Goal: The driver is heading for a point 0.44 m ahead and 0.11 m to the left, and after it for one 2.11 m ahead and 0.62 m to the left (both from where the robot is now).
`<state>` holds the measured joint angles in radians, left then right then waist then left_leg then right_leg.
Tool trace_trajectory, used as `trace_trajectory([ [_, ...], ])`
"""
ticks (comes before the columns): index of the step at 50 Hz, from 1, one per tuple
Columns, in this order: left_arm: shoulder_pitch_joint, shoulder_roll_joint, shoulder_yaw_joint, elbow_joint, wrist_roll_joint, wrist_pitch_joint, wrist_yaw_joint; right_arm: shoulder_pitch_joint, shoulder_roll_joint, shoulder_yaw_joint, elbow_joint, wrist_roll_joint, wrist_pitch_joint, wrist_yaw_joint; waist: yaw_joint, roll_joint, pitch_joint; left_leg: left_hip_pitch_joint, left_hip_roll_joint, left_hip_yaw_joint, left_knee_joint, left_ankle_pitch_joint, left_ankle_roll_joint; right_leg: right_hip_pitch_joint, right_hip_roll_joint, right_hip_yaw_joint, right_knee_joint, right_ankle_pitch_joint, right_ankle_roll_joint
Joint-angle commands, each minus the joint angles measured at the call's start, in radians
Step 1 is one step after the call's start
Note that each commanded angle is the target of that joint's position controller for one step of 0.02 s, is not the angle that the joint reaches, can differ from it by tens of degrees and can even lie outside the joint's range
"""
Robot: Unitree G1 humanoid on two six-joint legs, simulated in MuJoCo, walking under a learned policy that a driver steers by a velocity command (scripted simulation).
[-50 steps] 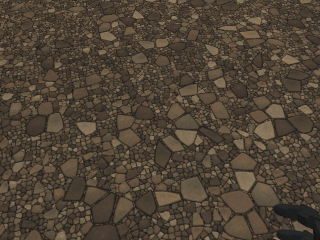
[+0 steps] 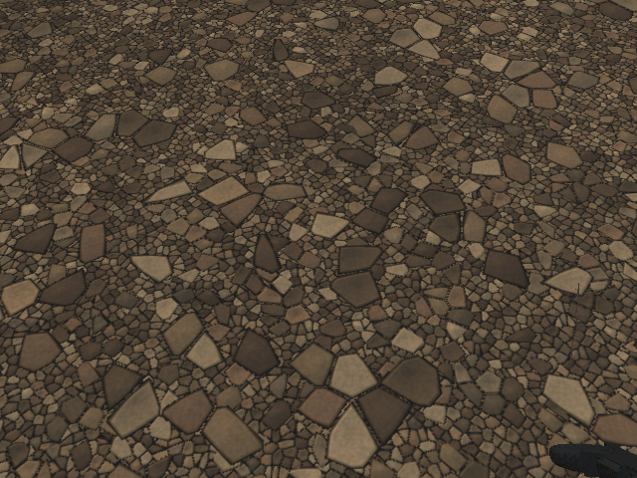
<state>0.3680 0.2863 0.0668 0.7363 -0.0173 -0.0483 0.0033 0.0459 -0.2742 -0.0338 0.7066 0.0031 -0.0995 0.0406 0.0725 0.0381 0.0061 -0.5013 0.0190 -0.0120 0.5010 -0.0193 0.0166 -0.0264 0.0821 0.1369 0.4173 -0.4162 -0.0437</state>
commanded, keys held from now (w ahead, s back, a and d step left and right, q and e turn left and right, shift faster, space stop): w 0.26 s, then w+q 0.16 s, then q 0.58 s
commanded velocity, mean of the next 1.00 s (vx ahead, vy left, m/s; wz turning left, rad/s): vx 0.32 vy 0.00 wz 0.26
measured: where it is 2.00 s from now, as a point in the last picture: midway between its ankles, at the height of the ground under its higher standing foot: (329, 468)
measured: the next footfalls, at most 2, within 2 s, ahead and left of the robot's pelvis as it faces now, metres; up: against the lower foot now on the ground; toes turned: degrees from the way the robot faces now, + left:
left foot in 0.02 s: +0.18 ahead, +0.12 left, +0.00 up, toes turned +0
right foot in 0.52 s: +0.47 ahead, -0.11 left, +0.00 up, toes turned +6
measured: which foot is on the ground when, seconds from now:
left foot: up 0.00-0.00, down 0.02-0.54, up 0.56-0.92, down 0.94-1.00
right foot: down 0.00-0.04, up 0.06-0.50, down 0.52-0.96, up 0.98-1.00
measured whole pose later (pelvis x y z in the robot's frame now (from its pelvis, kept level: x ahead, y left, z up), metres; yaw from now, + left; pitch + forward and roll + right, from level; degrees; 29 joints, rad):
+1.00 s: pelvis +0.38 +0.03 +0.00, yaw +21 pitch +2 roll -2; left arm 0.10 0.31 0.08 0.79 0.01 0.00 0.01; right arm 0.19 -0.31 -0.08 0.62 -0.01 0.06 0.00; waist 0.00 -0.02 0.04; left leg -0.40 0.02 0.01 0.63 -0.28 0.05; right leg -0.37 -0.10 -0.13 0.78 -0.46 0.06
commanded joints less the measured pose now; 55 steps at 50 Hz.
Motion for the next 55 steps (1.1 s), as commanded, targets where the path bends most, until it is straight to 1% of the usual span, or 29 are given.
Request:
trace_trajectory([
  [1,-0.027,0.106,0.021,-0.059,0.012,-0.002,0.004,0.201,-0.189,-0.07,-0.022,-0.014,-0.023,-0.009,-0.151,-0.095,-0.161,0.396,0.074,-0.057,0.006,0.024,0.1,-0.122,-0.175,0.083,0.279,0.618,-0.088],
  [2,0.094,0.049,0.002,-0.069,-0.003,-0.013,0.006,0.334,-0.275,-0.093,0.0,-0.031,-0.02,-0.012,-0.147,0.132,-0.33,0.781,0.289,-0.44,-0.027,-0.118,0.255,-0.463,-0.036,-0.017,0.657,0.316,-0.001],
  [3,0.098,0.068,-0.001,-0.064,-0.005,-0.024,0.006,0.383,-0.222,-0.083,0.026,-0.003,-0.013,-0.001,-0.16,0.26,-0.358,0.856,0.366,-0.748,-0.191,-0.363,0.305,-0.655,0.008,0.023,0.827,-0.151,0.021],
  [4,0.01,0.14,0.018,-0.074,-0.02,-0.028,0.002,0.33,-0.165,-0.064,0.019,0.012,-0.008,-0.004,-0.17,0.142,-0.206,0.754,0.353,-0.675,-0.217,-0.499,0.263,-0.756,-0.051,0.045,0.909,-0.105,0.016],
  [6,-0.123,0.128,0.015,-0.107,-0.001,-0.032,0.001,0.221,-0.125,-0.045,0.003,-0.005,0.006,-0.009,-0.132,0.018,-0.032,0.49,0.273,-0.45,-0.258,-0.375,0.219,-0.74,-0.137,-0.029,0.825,0.041,0.009],
  [7,-0.122,0.119,0.019,-0.105,0.009,-0.029,0.002,0.194,-0.104,-0.037,-0.001,-0.014,0.002,-0.01,-0.103,0.031,-0.012,0.414,0.239,-0.387,-0.28,-0.289,0.206,-0.691,-0.171,-0.029,0.764,0.092,0.009],
  [10,-0.08,0.075,0.013,-0.084,0.008,-0.017,0.003,0.196,-0.107,-0.035,0.013,-0.007,-0.009,-0.011,-0.073,0.06,-0.019,0.349,0.195,-0.267,-0.327,-0.094,0.215,-0.628,-0.192,-0.057,0.679,0.154,0.028],
  [17,-0.304,0.024,-0.008,-0.138,0.017,-0.038,-0.006,0.304,-0.156,-0.047,0.07,0.016,0.01,-0.032,-0.135,0.024,0.017,0.377,0.143,-0.123,-0.334,0.113,0.187,-0.618,-0.164,-0.094,0.267,0.463,0.07],
  [22,-0.434,0.038,-0.006,-0.171,0.006,-0.063,-0.036,0.381,-0.164,-0.051,0.1,0.022,0.041,-0.045,-0.166,0.039,0.048,0.447,0.173,-0.186,-0.246,0.124,0.175,-0.559,-0.106,-0.097,0.092,0.463,0.065],
  [24,-0.397,0.07,0.008,-0.164,0.016,-0.075,-0.039,0.375,-0.18,-0.059,0.099,0.02,0.057,-0.055,-0.131,0.071,0.016,0.487,0.168,-0.214,-0.142,0.252,0.139,-0.475,-0.08,-0.095,0.033,0.423,0.039],
  [25,-0.319,0.092,0.02,-0.142,0.023,-0.081,-0.034,0.348,-0.184,-0.061,0.087,0.022,0.061,-0.059,-0.084,0.078,-0.032,0.473,0.137,-0.202,-0.053,0.351,0.111,-0.351,-0.064,-0.112,-0.014,0.471,0.014],
  [26,-0.212,0.133,0.034,-0.118,0.038,-0.085,-0.025,0.324,-0.168,-0.056,0.065,0.019,0.058,-0.06,-0.031,0.065,-0.119,0.392,0.081,-0.173,0.086,0.345,0.069,-0.145,-0.11,-0.096,-0.016,0.624,-0.023],
  [27,-0.045,0.213,0.052,-0.101,0.062,-0.081,-0.009,0.273,-0.103,-0.035,0.006,-0.006,0.05,-0.061,0.037,-0.063,-0.285,0.164,-0.003,-0.125,0.392,0.027,0.014,0.183,-0.326,0.077,0.091,1.01,-0.096],
  [28,-0.039,0.222,0.047,-0.102,0.058,-0.058,-0.011,0.492,-0.027,-0.01,0.018,-0.001,0.042,-0.053,-0.048,-0.33,-0.474,-0.112,-0.089,-0.096,0.692,-0.728,-0.036,0.462,-0.594,0.358,0.148,1.201,-0.265],
  [29,-0.055,0.154,0.037,-0.123,0.039,-0.036,-0.01,0.483,-0.142,-0.036,0.039,0.019,0.05,-0.053,-0.013,-0.244,-0.49,-0.147,-0.034,-0.149,0.778,-0.683,-0.05,0.391,-0.541,0.358,0.096,0.984,-0.254],
  [30,-0.106,0.107,0.023,-0.123,0.028,-0.023,-0.003,0.379,-0.168,-0.051,0.017,0.034,0.062,-0.056,-0.011,-0.197,-0.336,-0.222,-0.003,-0.106,0.798,-0.618,-0.064,0.278,-0.484,0.227,0.062,0.888,-0.221],
  [32,-0.214,0.068,0.008,-0.107,0.023,-0.009,0.001,0.325,-0.148,-0.058,0.006,0.019,0.1,-0.068,-0.065,-0.14,-0.167,-0.182,0.052,-0.065,0.745,-0.521,-0.091,0.001,-0.407,0.094,-0.023,0.764,-0.192],
  [34,-0.295,0.089,0.017,-0.099,0.044,-0.01,-0.001,0.359,-0.102,-0.055,-0.003,0.019,0.14,-0.075,-0.121,-0.191,-0.099,-0.044,0.058,-0.029,0.696,-0.456,-0.107,-0.231,-0.373,-0.01,-0.124,0.655,-0.192],
  [37,-0.338,0.114,0.029,-0.083,0.042,-0.017,0.006,0.322,-0.085,-0.055,-0.035,0.008,0.154,-0.074,-0.13,-0.174,-0.092,0.004,0.074,-0.015,0.555,-0.336,-0.096,-0.276,-0.381,-0.101,-0.16,0.627,-0.196],
  [42,-0.332,0.153,0.041,-0.05,0.018,0.004,0.017,0.214,-0.103,-0.058,-0.092,0.007,0.157,-0.041,-0.097,-0.16,-0.106,0.088,0.072,0.015,0.331,-0.224,-0.053,-0.222,-0.406,-0.172,-0.141,0.519,-0.171],
  [46,-0.318,0.172,0.049,-0.018,-0.013,0.025,0.013,0.21,-0.12,-0.074,-0.114,0.002,0.164,-0.025,-0.111,-0.144,-0.089,0.194,0.022,0.076,0.097,-0.184,0.008,-0.182,-0.402,-0.204,-0.021,0.395,-0.093],
  [47,-0.271,0.144,0.044,0.004,-0.011,0.031,0.011,0.233,-0.143,-0.086,-0.107,-0.004,0.161,-0.032,-0.11,-0.1,-0.088,0.268,0.002,0.061,0.024,-0.109,0.037,-0.212,-0.361,-0.233,0.063,0.306,-0.042],
  [48,-0.222,0.097,0.032,0.015,0.016,0.038,0.008,0.26,-0.238,-0.112,-0.114,-0.006,0.155,-0.047,-0.092,0.116,-0.077,0.365,0.137,-0.151,-0.092,0.194,0.098,-0.335,-0.255,-0.331,0.304,0.128,0.046],
  [49,-0.249,0.076,0.018,-0.039,0.051,0.041,0.012,0.245,-0.332,-0.123,-0.155,-0.021,0.146,-0.056,-0.081,0.34,-0.073,0.469,0.355,-0.494,-0.128,0.373,0.297,-0.63,-0.101,-0.305,0.593,-0.256,0.13],
  [50,-0.332,0.117,0.031,-0.05,0.04,0.041,0.018,0.286,-0.289,-0.113,-0.152,-0.038,0.123,-0.044,-0.157,0.208,-0.156,0.445,0.359,-0.523,-0.163,0.291,0.356,-0.66,-0.084,-0.126,0.752,-0.271,0.116],
  [51,-0.344,0.127,0.036,-0.052,0.015,0.044,0.022,0.259,-0.268,-0.103,-0.148,-0.036,0.104,-0.04,-0.134,0.146,-0.136,0.426,0.311,-0.442,-0.165,0.221,0.31,-0.673,-0.101,-0.089,0.786,-0.193,0.093],
  [52,-0.319,0.124,0.04,-0.032,0.013,0.047,0.03,0.2,-0.238,-0.097,-0.153,-0.016,0.098,-0.046,-0.101,0.086,-0.122,0.409,0.263,-0.378,-0.154,0.145,0.25,-0.676,-0.122,-0.074,0.764,-0.106,0.084],
  [53,-0.314,0.137,0.044,-0.022,0.022,0.051,0.037,0.154,-0.205,-0.085,-0.163,0.001,0.102,-0.054,-0.086,0.078,-0.111,0.384,0.239,-0.346,-0.151,0.129,0.217,-0.666,-0.13,-0.067,0.73,-0.05,0.086],
  [55,-0.294,0.13,0.046,-0.015,0.025,0.049,0.035,0.123,-0.19,-0.075,-0.182,-0.005,0.111,-0.067,-0.061,0.093,-0.131,0.334,0.195,-0.305,-0.149,0.178,0.203,-0.585,-0.104,-0.076,0.721,0.024,0.097],
])
Velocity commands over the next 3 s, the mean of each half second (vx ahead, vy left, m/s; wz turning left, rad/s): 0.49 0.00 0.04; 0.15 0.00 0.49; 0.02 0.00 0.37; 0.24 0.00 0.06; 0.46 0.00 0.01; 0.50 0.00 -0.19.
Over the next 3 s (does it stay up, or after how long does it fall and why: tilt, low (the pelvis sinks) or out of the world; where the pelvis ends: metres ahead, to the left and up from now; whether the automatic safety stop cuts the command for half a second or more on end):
stays up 0.99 0.37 0.01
